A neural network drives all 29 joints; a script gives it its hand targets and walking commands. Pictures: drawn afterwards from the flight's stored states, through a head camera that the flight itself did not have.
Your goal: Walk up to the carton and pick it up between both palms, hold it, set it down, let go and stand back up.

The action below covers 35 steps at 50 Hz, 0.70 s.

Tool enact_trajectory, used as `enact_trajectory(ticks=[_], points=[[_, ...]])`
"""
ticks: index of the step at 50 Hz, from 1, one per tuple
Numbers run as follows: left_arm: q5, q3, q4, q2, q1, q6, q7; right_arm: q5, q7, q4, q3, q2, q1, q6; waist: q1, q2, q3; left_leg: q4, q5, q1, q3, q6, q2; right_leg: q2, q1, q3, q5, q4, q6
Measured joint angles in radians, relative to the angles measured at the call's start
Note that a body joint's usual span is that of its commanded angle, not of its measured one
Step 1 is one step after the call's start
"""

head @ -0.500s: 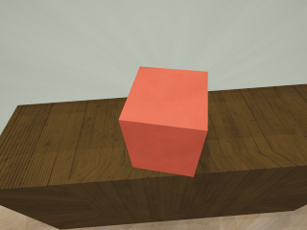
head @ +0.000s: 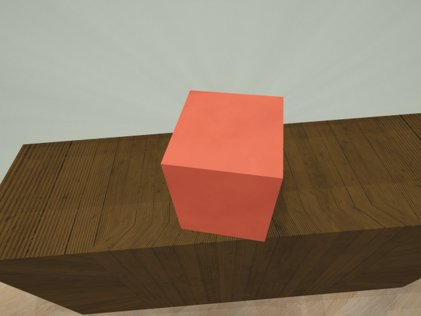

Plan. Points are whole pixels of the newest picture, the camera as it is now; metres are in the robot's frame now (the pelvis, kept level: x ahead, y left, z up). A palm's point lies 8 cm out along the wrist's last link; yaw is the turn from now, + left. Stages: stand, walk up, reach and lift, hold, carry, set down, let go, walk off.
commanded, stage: stand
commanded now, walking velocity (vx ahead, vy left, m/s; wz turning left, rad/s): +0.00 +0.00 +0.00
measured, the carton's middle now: (228, 167) +0.41 +0.00 +0.02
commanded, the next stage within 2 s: none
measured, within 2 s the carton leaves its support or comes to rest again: neither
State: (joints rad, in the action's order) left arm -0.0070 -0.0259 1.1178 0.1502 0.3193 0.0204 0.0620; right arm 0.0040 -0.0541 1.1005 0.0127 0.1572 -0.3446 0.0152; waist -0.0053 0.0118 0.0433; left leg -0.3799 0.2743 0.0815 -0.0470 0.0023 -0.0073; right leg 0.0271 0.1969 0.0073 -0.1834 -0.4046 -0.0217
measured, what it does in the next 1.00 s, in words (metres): stands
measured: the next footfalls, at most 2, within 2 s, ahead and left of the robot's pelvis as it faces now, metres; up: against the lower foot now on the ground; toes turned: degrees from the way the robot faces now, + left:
none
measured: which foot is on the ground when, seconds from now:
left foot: down 0.00-1.00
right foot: down 0.00-1.00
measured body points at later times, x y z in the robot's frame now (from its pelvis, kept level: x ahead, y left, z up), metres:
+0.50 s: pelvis +0.00 +0.00 +0.00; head +0.01 -0.01 +0.45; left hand -0.02 +0.22 -0.16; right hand -0.03 -0.23 -0.16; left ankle -0.04 +0.11 -0.74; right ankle +0.02 -0.10 -0.74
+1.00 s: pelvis +0.00 +0.00 +0.00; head +0.01 -0.01 +0.45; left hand -0.01 +0.22 -0.16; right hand -0.03 -0.22 -0.16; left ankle -0.04 +0.11 -0.74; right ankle +0.02 -0.10 -0.74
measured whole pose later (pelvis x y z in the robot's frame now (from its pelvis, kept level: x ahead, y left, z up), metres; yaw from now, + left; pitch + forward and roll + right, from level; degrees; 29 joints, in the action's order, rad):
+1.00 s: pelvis +0.00 +0.00 +0.00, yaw +0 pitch -2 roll +0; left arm -0.01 -0.03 1.11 0.15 0.31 0.02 0.06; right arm 0.01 -0.05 1.10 0.01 0.16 -0.34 0.01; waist 0.00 0.02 0.04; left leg -0.38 0.28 0.08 -0.05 0.00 -0.01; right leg 0.03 0.19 0.01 -0.18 -0.40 -0.02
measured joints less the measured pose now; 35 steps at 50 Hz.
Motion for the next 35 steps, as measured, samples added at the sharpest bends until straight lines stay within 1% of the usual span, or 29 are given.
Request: enact_trajectory(ticks=[35], points=[[0.0, 0.0, -0.005, 0.0, -0.001, 0.001, 0.001, 0.001, -0.001, 0.004, 0.0, 0.002, 0.003, -0.004, 0.001, 0.001, 0.0, -0.006, 0.005, -0.002, -0.002, -0.003, -0.005, 0.005, -0.003, 0.001, -0.002, 0.0, -0.002]])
